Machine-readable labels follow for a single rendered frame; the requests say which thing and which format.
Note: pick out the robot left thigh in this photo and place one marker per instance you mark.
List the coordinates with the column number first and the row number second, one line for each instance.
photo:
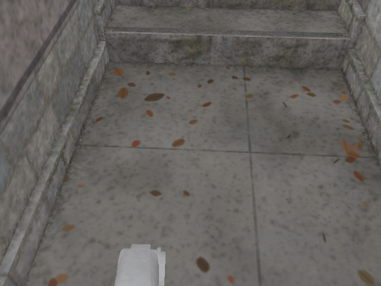
column 141, row 266

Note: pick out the left robot shin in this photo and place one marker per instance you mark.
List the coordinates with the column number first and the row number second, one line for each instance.
column 121, row 253

